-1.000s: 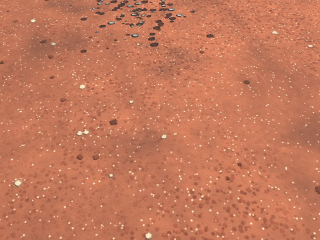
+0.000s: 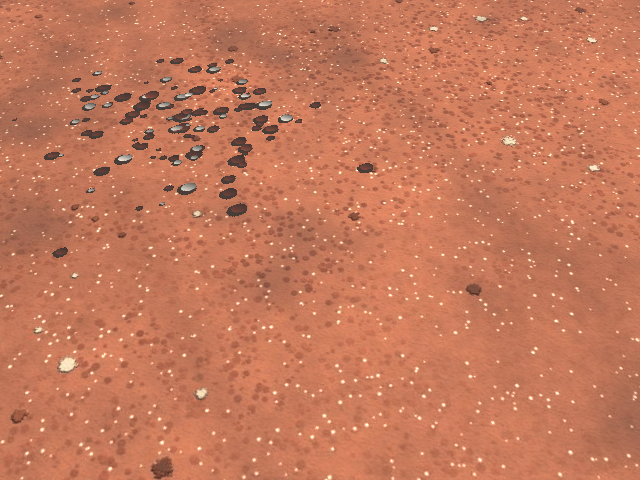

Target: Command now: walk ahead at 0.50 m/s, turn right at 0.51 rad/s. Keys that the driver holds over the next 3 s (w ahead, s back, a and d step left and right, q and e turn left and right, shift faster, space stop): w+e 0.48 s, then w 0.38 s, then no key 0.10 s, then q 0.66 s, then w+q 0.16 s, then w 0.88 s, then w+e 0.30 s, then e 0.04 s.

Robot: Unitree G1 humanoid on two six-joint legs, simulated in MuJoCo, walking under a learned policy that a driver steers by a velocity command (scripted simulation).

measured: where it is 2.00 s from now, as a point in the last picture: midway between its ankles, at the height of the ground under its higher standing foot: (395, 361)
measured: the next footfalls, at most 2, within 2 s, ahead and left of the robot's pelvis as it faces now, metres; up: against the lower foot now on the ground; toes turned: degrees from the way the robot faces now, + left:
right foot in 0.24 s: +0.29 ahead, -0.16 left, +0.00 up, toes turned -12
left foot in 0.76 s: +0.64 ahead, -0.06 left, +0.00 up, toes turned -22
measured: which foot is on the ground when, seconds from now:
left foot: down 0.00-0.26, up 0.28-0.74, down 0.76-1.00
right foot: up 0.00-0.22, down 0.24-0.78, up 0.80-1.00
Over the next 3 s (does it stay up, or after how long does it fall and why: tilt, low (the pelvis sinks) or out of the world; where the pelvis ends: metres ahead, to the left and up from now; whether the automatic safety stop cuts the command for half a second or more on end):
stays up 1.26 -0.10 0.00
